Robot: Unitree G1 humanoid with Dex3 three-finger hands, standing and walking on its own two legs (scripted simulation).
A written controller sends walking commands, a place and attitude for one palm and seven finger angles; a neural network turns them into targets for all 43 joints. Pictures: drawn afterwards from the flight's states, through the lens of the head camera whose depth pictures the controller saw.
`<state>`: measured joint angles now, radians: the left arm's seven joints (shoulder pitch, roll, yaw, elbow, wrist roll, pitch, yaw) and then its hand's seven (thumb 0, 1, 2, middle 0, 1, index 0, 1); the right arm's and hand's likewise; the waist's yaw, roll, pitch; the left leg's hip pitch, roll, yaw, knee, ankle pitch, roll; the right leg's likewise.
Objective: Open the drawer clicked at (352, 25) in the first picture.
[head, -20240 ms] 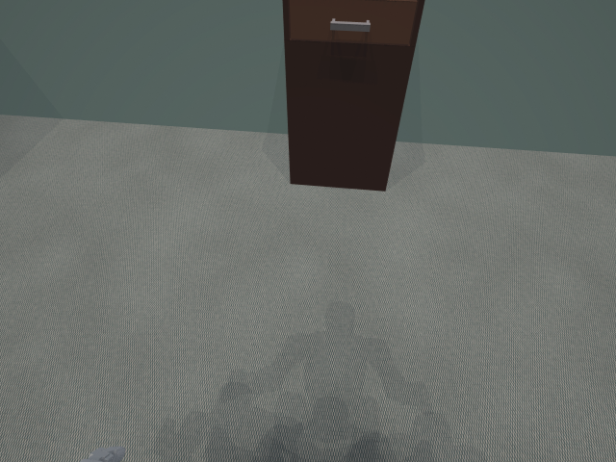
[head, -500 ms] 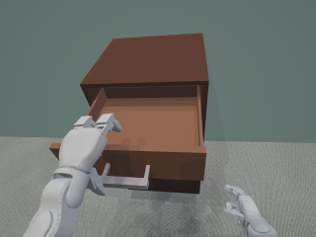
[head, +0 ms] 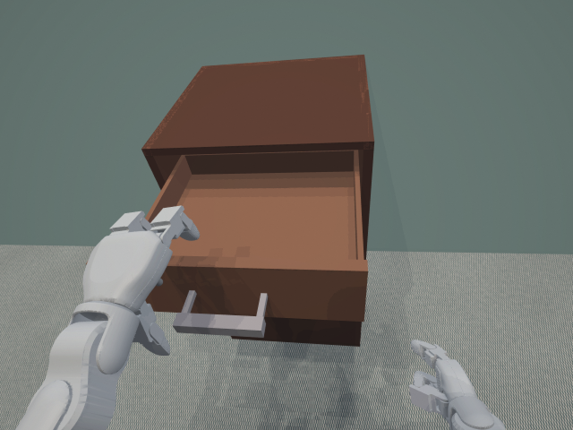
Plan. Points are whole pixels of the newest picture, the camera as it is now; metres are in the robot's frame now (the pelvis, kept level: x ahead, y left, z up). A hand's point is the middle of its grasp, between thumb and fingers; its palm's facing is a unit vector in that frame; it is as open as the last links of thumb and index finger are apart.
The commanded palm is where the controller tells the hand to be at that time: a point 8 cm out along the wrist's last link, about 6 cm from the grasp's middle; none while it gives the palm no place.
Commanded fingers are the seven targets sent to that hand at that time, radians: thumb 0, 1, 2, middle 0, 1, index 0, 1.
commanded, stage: draw the hand back to the body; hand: left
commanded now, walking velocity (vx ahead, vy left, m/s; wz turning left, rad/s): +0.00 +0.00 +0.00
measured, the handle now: (223, 311) +0.28 +0.16 +0.01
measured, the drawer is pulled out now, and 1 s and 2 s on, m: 0.29 0.29 0.29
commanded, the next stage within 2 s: step back with the hand held close in 1.30 s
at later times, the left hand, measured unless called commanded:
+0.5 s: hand (136, 282) +0.21 +0.19 +0.18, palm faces +0.30 -0.88 -0.37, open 13.4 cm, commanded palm +0.17 +0.24 +0.20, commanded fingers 0.00 -0.12 0.47 -0.27 -0.95 -0.27 -0.95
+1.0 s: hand (91, 279) +0.21 +0.25 +0.18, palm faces +0.41 -0.82 -0.40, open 9.5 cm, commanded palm +0.16 +0.30 +0.20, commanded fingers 0.00 0.76 0.84 -0.21 -0.39 -0.21 -0.39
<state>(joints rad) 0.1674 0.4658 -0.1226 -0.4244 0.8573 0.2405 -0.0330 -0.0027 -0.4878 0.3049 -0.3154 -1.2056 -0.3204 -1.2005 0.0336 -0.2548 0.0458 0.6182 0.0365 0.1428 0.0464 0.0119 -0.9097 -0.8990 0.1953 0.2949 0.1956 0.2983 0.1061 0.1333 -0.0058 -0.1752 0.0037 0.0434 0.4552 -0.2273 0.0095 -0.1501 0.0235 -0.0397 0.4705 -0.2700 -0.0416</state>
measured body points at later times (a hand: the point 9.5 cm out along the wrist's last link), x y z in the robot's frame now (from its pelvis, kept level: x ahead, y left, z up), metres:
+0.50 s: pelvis +0.01 +0.00 +0.00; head +0.01 -0.02 +0.45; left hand +0.19 +0.24 +0.20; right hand +0.23 -0.18 -0.07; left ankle +0.01 +0.12 -0.74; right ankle -0.01 -0.09 -0.74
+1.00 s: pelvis +0.03 +0.02 +0.00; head +0.03 +0.00 +0.45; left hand +0.19 +0.30 +0.20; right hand +0.23 -0.19 -0.08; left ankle +0.01 +0.12 -0.74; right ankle -0.01 -0.09 -0.74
